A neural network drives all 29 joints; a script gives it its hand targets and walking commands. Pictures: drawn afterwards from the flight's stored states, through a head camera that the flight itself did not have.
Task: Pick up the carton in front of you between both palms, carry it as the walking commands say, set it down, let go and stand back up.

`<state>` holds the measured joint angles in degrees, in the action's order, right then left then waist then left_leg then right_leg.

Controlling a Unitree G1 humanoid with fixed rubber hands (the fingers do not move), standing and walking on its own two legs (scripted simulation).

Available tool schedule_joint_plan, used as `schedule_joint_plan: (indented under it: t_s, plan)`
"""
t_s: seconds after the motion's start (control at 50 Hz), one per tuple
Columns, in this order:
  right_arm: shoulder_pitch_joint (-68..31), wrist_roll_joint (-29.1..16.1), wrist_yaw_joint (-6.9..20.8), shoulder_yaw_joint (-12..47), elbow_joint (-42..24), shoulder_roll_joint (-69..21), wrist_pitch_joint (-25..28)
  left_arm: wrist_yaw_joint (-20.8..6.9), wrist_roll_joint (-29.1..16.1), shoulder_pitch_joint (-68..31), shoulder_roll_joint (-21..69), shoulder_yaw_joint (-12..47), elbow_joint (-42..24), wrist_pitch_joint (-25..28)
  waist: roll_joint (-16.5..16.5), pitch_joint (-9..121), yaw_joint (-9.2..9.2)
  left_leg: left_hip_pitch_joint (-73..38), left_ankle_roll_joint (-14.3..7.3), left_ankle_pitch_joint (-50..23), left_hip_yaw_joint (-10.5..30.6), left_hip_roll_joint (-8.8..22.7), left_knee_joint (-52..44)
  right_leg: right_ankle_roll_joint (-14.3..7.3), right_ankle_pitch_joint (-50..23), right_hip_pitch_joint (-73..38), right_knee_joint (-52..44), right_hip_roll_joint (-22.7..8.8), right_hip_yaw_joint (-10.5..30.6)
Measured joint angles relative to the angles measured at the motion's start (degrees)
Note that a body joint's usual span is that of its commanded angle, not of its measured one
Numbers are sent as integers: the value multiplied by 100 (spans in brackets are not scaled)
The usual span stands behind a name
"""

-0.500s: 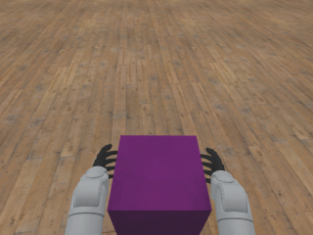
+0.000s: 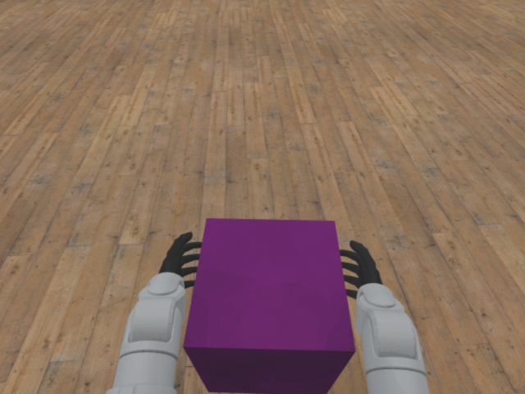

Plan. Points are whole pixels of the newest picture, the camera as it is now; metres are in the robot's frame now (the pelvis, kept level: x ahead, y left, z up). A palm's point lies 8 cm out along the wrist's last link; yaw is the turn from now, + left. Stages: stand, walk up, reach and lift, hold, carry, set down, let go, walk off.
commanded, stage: hold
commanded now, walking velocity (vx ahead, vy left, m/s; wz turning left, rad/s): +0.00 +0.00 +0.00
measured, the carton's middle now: (268, 310) +0.28 -0.01 -0.06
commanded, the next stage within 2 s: set down in 0.76 s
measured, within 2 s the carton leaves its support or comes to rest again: neither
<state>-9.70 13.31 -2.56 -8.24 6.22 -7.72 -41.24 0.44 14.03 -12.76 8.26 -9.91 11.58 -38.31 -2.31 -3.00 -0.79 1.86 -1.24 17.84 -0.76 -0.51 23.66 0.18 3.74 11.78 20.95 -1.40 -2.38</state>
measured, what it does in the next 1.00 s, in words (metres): stands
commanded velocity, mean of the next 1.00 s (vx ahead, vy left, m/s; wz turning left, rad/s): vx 0.00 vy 0.00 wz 0.00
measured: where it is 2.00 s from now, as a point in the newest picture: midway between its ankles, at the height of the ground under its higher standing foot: outside the picture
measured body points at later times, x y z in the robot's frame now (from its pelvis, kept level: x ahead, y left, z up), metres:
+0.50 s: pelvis -0.02 -0.03 +0.00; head -0.05 -0.06 +0.45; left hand +0.27 +0.14 +0.04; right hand +0.28 -0.17 +0.02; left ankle -0.05 +0.10 -0.74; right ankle +0.07 -0.13 -0.74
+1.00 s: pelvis -0.02 -0.05 +0.00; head -0.03 -0.08 +0.44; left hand +0.30 +0.13 +0.03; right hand +0.32 -0.17 +0.02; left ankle -0.05 +0.10 -0.74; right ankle +0.07 -0.13 -0.74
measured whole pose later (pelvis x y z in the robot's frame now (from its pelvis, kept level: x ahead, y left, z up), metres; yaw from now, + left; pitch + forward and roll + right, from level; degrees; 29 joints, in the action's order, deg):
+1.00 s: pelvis -0.02 -0.05 +0.00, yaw +4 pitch -7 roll +0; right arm -24.5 21.1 1.0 -21.6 22.8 -11.0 -37.1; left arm -2.0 22.2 -25.3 12.1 -25.6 26.5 -33.0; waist -4.6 -4.0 -1.0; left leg 3.3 -0.3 18.3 5.0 1.1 27.6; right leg -2.7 6.8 11.4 24.3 0.7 -5.4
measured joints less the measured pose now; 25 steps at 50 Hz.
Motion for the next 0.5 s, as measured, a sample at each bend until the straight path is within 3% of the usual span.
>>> schedule_joint_plan:
  t_s: [0.12,0.5]
  plan:
    - [-128,68,-2,35,196,-21,46,-1,-51,17,-6,-144,81,88,-45,-88,142,-114,13,-139,128,-42,-80,33,50,-182,-105,-20,-1]
    - [-450,295,79,-253,526,-81,11,-102,151,-394,90,-475,667,227,-172,-127,49,-124,124,-131,393,108,119,-183,93,-293,33,134,-195]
